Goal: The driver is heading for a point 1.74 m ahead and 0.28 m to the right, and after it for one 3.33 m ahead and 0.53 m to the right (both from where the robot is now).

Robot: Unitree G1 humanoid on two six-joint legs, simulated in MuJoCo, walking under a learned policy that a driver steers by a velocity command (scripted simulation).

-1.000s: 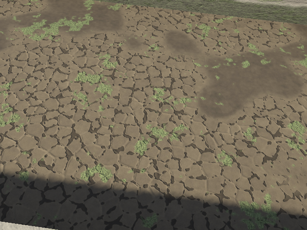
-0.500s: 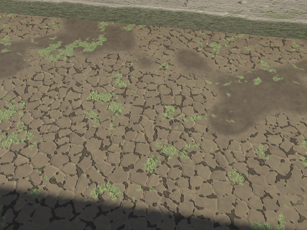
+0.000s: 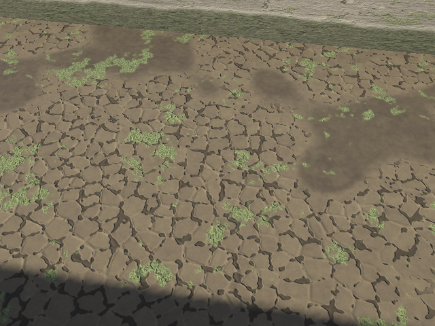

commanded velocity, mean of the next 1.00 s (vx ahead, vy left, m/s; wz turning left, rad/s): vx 0.23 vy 0.00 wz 0.00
